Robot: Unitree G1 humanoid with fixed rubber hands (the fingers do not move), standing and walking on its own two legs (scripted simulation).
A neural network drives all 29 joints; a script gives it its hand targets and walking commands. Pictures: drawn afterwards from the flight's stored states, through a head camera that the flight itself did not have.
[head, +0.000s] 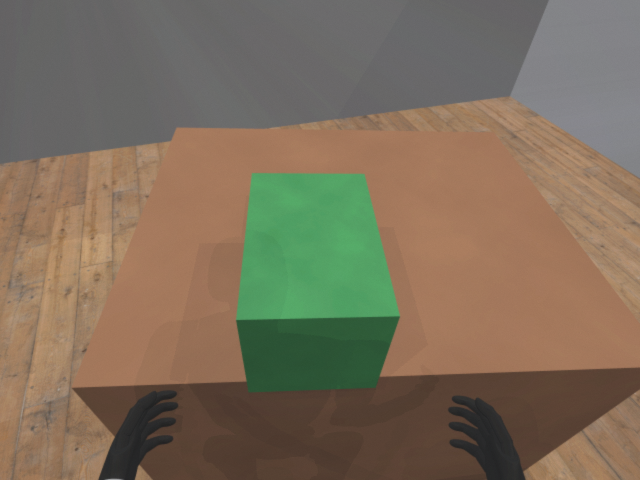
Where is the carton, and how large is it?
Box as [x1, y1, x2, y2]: [236, 173, 399, 391]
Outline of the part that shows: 252,173 236,316 248,391 375,387 399,314 364,174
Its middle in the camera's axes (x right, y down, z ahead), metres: -0.01 +0.06 +0.63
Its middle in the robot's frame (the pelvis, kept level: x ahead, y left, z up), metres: +0.44 +0.03 -0.01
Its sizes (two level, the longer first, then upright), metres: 0.297 0.196 0.194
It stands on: a pedestal, 0.67 m high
